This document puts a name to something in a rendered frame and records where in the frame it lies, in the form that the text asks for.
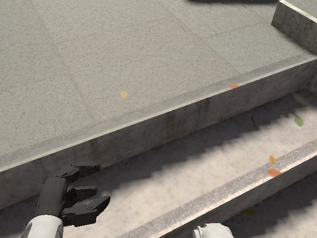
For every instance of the stairs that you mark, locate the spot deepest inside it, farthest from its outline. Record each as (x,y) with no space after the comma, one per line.
(245,158)

